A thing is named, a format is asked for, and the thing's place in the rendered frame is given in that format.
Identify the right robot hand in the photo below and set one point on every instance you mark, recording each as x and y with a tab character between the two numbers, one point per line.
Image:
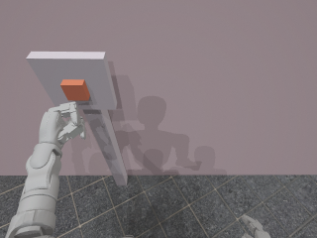
255	227

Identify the left robot forearm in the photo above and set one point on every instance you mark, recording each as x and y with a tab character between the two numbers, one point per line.
35	214

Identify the left robot hand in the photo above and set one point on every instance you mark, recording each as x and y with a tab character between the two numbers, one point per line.
55	130

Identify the button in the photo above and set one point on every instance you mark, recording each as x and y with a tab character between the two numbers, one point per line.
75	89

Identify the panel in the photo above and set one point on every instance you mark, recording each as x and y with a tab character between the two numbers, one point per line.
51	68

